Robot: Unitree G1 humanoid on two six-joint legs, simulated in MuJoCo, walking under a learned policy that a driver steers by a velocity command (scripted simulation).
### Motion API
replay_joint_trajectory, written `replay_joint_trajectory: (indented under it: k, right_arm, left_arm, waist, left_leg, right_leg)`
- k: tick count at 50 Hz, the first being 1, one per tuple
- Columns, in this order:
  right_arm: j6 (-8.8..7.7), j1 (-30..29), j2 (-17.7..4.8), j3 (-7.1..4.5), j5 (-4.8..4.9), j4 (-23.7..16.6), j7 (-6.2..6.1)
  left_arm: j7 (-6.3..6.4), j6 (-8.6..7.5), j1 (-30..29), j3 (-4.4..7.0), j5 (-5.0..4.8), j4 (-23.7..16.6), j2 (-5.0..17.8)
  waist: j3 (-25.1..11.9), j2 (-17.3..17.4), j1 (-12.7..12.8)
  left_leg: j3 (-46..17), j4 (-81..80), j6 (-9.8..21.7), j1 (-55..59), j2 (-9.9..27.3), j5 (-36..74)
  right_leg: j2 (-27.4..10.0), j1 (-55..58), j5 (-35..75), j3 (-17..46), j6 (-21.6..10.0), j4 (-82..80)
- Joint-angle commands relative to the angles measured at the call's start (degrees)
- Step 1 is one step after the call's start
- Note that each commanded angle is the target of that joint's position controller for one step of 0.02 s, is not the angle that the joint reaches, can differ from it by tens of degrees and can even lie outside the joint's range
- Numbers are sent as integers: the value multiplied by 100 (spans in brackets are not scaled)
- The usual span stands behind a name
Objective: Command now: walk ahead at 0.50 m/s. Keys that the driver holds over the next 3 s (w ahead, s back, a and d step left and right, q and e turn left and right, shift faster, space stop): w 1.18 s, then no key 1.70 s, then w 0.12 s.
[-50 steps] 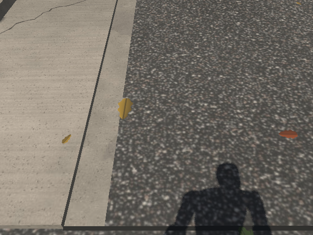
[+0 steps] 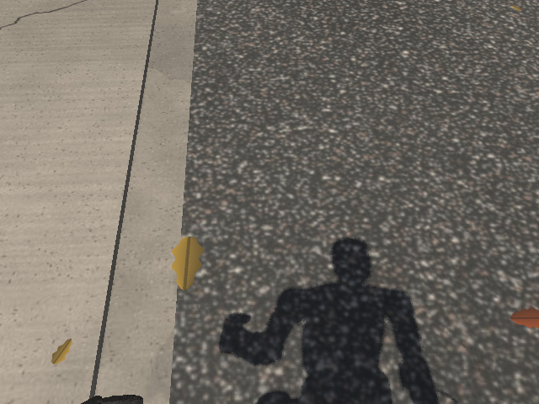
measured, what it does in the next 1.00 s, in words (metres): walks ahead: right foot, then left foot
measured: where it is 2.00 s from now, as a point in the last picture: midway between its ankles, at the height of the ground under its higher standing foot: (252, 272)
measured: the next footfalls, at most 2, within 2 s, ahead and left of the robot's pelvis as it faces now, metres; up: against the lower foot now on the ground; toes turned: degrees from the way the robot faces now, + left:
right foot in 0.08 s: +0.24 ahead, -0.12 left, +0.00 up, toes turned -3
left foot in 0.64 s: +0.53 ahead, +0.12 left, +0.00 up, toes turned +3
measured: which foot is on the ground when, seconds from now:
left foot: down 0.00-0.08, up 0.10-0.62, down 0.64-1.00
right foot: up 0.00-0.06, down 0.08-0.64, up 0.66-1.00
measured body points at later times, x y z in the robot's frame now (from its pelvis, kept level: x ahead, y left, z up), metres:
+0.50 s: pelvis +0.27 -0.03 +0.01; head +0.29 -0.03 +0.46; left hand +0.25 +0.24 -0.13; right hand +0.46 -0.27 -0.10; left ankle +0.46 +0.14 -0.68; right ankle +0.20 -0.12 -0.73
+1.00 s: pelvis +0.54 +0.04 +0.01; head +0.56 +0.05 +0.46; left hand +0.71 +0.30 -0.10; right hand +0.53 -0.22 -0.12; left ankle +0.49 +0.12 -0.73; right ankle +0.72 -0.15 -0.67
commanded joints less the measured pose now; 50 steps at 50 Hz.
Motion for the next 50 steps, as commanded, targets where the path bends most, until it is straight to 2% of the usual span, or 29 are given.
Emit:
replay_joint_trajectory:
  k: [1,2,3,4,5,6,7,8,9,11,12,14,17,21,26,29,30,31,32,33,34,35,36,37,39,40,43,45,50]
  right_arm:
    - [40,126,-1016,-224,16,-123,-45]
    - [66,5,-1073,-242,8,-154,-41]
    - [96,-119,-983,-204,-12,-202,-33]
    - [87,-135,-820,-117,-90,-346,-20]
    - [-44,646,42,131,-65,-354,63]
    - [-208,324,-485,14,76,-287,97]
    - [-295,-289,-852,-85,207,-505,105]
    - [-315,-654,-882,-95,208,-593,62]
    - [-275,-804,-821,-138,116,-606,20]
    - [-98,-541,-571,-160,55,-547,-5]
    - [-33,-477,-455,-153,48,-527,-16]
    - [36,-757,-462,-172,19,-632,-38]
    - [42,-1439,-509,-202,-47,-846,-29]
    - [-4,-2196,-414,-163,-21,-1033,40]
    - [-55,-2889,-447,-111,43,-1288,175]
    - [-123,-2691,-636,-161,59,-1315,250]
    - [-142,-2299,-764,-230,51,-1216,248]
    - [-146,-1443,-974,-364,30,-933,222]
    - [-148,-332,-1400,-512,-27,-659,172]
    - [-107,244,-1900,-620,-83,-524,165]
    - [-122,223,-1440,-465,-39,-538,195]
    - [-150,-280,-1148,-375,-4,-620,198]
    - [-158,-789,-949,-308,-14,-760,202]
    - [-165,-1156,-790,-261,-69,-817,220]
    - [-184,-1276,-565,-190,-142,-764,241]
    - [-195,-1162,-607,-200,-128,-704,225]
    - [-202,-847,-870,-252,-101,-577,108]
    - [-165,-655,-884,-244,-89,-520,41]
    - [-115,-238,-915,-224,-31,-399,-15]
  left_arm:
    - [-89,-129,-398,112,-20,-485,551]
    - [-78,-137,62,195,-11,-375,720]
    - [-49,-135,1043,339,-5,-69,979]
    - [10,-124,2181,466,68,180,1411]
    - [-13,-110,2649,536,125,332,1811]
    - [-6,-103,2591,373,98,309,1240]
    - [19,-114,1991,293,66,212,1009]
    - [24,-120,1455,223,85,82,839]
    - [-2,-137,1155,178,128,58,695]
    - [-39,-169,1072,125,177,136,530]
    - [-33,-183,1166,137,158,200,587]
    - [30,-194,1337,178,155,295,782]
    - [139,-149,1628,201,141,396,891]
    - [200,-109,1959,208,79,528,960]
    - [221,-20,2357,251,25,782,1021]
    - [252,55,2245,310,0,812,1133]
    - [257,83,2100,318,-3,783,1168]
    - [258,115,2014,280,7,756,1066]
    - [260,124,2039,183,79,639,858]
    - [207,7,2644,-11,108,567,173]
    - [186,-138,2498,39,15,626,482]
    - [166,-218,2030,147,-136,486,879]
    - [199,-236,1690,154,-133,400,930]
    - [248,-207,1509,193,-53,378,901]
    - [277,-46,1679,223,-4,414,707]
    - [278,12,1743,214,5,430,592]
    - [295,81,1270,240,57,251,601]
    - [279,77,884,239,80,123,569]
    - [164,34,-18,156,36,-116,432]
  waist:
    - [350,619,305]
    - [21,736,578]
    - [-532,701,1053]
    - [-1385,225,1417]
    - [-2336,-1327,1022]
    - [-2364,-975,1183]
    - [-1403,-756,1088]
    - [-920,-177,897]
    - [-544,73,704]
    - [-384,-96,392]
    - [-306,-104,342]
    - [-81,-86,321]
    - [120,-57,472]
    - [257,-113,693]
    - [481,-156,881]
    - [349,-275,660]
    - [122,-328,411]
    - [-373,-244,12]
    - [-1196,239,-356]
    - [-1866,1714,-92]
    - [-2084,1581,-194]
    - [-1329,1261,-100]
    - [-865,836,62]
    - [-523,587,232]
    - [-346,771,508]
    - [-304,763,544]
    - [-46,568,504]
    - [37,526,416]
    - [299,560,139]
  left_leg:
    - [-679,362,787,166,1850,3580]
    - [-576,906,713,135,1762,4611]
    - [-355,2009,566,-192,1461,5156]
    - [-141,3795,366,-1501,1127,3772]
    - [-251,5961,-7,-3799,5,-343]
    - [-1089,6700,99,-4448,127,-1289]
    - [-981,6817,194,-4853,449,-917]
    - [-831,6551,209,-4644,770,-379]
    - [-760,6159,183,-4377,955,-74]
    - [-789,5673,176,-3776,1159,213]
    - [-738,5489,143,-3715,1184,253]
    - [-689,5028,45,-3989,1242,612]
    - [-664,4044,-86,-4498,1251,1531]
    - [-454,2781,-124,-4303,1019,2424]
    - [-400,2054,-21,-4358,885,2113]
    - [-306,1805,193,-3863,748,1485]
    - [-140,1716,287,-3242,573,1366]
    - [29,1642,420,-2114,363,1378]
    - [-814,1764,754,-389,1090,1375]
    - [-3518,1168,1643,1586,2414,394]
    - [-4557,529,1687,1704,2540,-120]
    - [-3713,518,1386,1093,2370,-67]
    - [-2918,434,1184,264,2154,414]
    - [-2389,260,1079,-526,1944,865]
    - [-1770,-68,989,-1293,1642,1308]
    - [-1610,-181,1040,-1421,1600,1505]
    - [-1311,-407,1126,-1377,1611,2007]
    - [-1149,-456,1072,-1190,1581,2171]
    - [-744,-550,905,-939,1439,1966]
  right_leg:
    - [167,105,-536,-95,-213,-285]
    - [383,870,-636,-266,-325,-313]
    - [552,2178,-518,-368,-504,-384]
    - [-385,4117,-366,698,-884,-200]
    - [-1822,6167,-1427,3601,-1875,-856]
    - [-1793,6128,-1794,4291,-1741,-1437]
    - [-1604,5325,-1508,3347,-1430,-1516]
    - [-1394,4369,-925,2576,-1266,-1663]
    - [-1180,3559,-470,2054,-1164,-1844]
    - [-907,2833,-395,1524,-1071,-2201]
    - [-865,2656,-322,1358,-1114,-2333]
    - [-844,2508,-261,1117,-1165,-2552]
    - [-795,2702,-329,896,-1086,-2701]
    - [-626,2857,-386,489,-881,-2710]
    - [-927,3596,-398,452,-830,-2396]
    - [-1116,3923,223,509,-699,-1955]
    - [-1035,3898,1100,406,-612,-1507]
    - [-737,3688,1884,165,-472,-515]
    - [-386,2677,1086,-125,-249,1166]
    - [684,309,-1957,-202,190,3336]
    - [696,-401,-3498,706,107,4209]
    - [360,-889,-3143,729,-11,4483]
    - [22,-777,-2569,551,-59,4266]
    - [-197,-505,-2129,478,-49,3891]
    - [-408,115,-1720,488,-37,3435]
    - [-436,191,-1649,447,-6,3282]
    - [-472,-282,-1029,399,159,2539]
    - [-452,-542,-489,379,238,1922]
    - [-204,-382,435,135,229,506]
Over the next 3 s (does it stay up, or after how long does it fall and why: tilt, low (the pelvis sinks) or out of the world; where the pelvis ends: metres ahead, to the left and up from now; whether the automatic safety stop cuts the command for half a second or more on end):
stays up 0.86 0.00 0.00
